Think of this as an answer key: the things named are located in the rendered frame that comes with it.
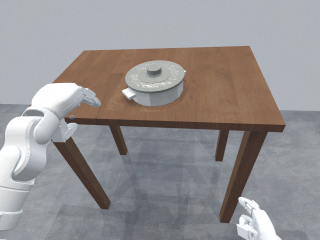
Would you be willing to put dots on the robot left forearm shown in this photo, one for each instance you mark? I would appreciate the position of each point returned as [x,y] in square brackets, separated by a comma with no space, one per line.
[22,159]

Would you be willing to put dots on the pot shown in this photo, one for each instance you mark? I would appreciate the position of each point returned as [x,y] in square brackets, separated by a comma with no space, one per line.
[154,99]

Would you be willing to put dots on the knob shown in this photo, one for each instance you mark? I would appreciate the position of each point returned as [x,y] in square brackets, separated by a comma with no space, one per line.
[154,69]

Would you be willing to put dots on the table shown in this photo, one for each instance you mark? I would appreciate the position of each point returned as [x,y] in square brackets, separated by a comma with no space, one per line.
[223,89]

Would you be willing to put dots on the lid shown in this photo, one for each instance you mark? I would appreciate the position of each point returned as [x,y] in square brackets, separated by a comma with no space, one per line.
[172,75]

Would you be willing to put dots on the left robot hand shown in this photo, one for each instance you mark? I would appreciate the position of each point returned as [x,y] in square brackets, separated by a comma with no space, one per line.
[61,99]

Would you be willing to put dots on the right robot hand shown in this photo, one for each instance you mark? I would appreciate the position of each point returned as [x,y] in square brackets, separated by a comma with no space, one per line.
[251,228]

